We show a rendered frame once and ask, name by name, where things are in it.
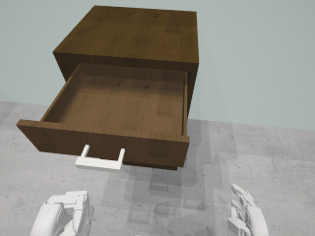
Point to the robot right hand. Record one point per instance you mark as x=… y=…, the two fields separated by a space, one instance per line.
x=251 y=220

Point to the handle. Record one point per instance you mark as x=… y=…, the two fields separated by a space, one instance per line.
x=97 y=164

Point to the drawer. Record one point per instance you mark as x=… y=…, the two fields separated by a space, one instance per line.
x=143 y=111

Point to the cabinet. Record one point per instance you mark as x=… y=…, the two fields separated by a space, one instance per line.
x=136 y=38

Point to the robot left hand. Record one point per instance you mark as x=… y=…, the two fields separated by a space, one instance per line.
x=71 y=212

